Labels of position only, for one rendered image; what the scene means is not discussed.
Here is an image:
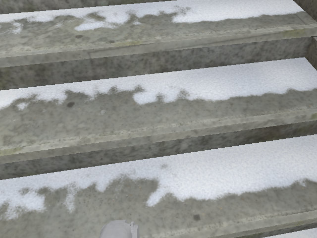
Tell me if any left robot thigh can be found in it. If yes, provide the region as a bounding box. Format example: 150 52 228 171
99 219 140 238

